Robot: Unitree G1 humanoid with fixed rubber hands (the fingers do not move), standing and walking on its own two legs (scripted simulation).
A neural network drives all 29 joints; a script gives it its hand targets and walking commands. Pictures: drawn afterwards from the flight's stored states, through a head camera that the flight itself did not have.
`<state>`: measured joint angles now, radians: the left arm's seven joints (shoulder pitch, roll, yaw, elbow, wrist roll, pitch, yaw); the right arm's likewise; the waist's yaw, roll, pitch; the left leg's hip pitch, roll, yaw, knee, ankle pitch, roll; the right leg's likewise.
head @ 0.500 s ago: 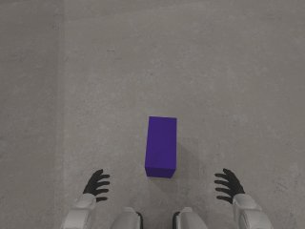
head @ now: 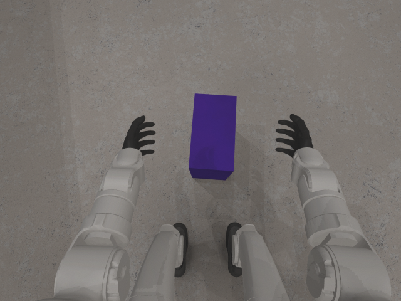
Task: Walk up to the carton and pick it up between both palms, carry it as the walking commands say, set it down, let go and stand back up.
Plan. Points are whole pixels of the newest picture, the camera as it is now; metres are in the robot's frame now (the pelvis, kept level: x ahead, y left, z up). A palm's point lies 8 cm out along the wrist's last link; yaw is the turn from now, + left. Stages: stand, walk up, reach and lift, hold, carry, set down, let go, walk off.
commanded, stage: reach and lift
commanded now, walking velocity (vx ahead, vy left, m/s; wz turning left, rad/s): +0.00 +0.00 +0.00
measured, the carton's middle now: (211, 142) +0.53 -0.02 -0.54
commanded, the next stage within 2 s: none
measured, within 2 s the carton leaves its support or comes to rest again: neither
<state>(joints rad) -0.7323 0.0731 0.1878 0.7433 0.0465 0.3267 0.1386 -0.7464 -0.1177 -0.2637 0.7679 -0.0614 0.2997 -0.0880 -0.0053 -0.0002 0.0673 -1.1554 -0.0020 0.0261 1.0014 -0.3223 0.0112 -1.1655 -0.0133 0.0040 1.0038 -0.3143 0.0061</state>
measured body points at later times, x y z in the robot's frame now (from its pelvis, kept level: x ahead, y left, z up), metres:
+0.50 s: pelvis +0.01 -0.01 -0.03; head +0.32 -0.01 +0.30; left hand +0.54 +0.15 -0.14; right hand +0.53 -0.17 -0.14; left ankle +0.07 +0.11 -0.65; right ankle +0.07 -0.12 -0.65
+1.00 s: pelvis +0.01 -0.01 -0.09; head +0.34 -0.01 +0.21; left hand +0.55 +0.14 -0.23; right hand +0.53 -0.17 -0.23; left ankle +0.07 +0.11 -0.65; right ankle +0.07 -0.12 -0.65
